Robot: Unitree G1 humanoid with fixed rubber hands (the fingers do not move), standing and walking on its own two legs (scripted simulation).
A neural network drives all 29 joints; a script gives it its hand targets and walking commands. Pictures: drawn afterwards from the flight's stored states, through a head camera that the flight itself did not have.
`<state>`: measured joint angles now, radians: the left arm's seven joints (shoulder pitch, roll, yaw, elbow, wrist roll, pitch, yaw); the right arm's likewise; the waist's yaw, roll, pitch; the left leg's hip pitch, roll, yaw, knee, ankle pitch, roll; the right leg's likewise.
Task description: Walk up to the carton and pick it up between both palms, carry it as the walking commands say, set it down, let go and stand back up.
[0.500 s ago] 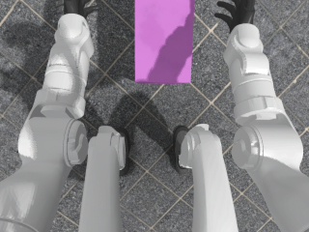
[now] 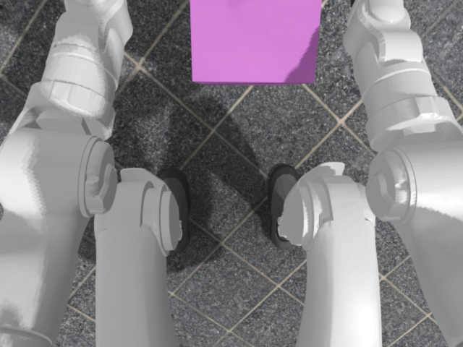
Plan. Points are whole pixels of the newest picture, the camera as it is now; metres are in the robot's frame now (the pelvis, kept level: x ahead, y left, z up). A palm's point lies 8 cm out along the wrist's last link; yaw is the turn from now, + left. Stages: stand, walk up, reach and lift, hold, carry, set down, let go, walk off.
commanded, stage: reach and lift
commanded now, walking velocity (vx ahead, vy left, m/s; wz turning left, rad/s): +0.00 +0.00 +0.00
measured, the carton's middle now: out of the picture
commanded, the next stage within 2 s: none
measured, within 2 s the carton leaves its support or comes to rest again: leaves its support in 1.60 s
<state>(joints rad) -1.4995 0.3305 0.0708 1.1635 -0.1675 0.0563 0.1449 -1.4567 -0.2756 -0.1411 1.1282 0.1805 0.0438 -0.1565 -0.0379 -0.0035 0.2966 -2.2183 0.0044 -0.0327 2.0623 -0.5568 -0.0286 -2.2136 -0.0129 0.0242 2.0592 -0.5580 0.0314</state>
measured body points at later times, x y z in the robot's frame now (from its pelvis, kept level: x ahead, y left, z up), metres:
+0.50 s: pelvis -0.01 +0.00 -0.03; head +0.37 +0.00 +0.20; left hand +0.57 +0.14 -0.22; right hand +0.56 -0.17 -0.21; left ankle +0.11 +0.13 -0.37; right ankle +0.11 -0.13 -0.37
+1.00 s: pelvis -0.01 +0.00 -0.02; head +0.38 +0.00 +0.19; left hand +0.57 +0.10 -0.22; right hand +0.56 -0.15 -0.21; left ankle +0.11 +0.13 -0.37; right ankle +0.11 -0.13 -0.37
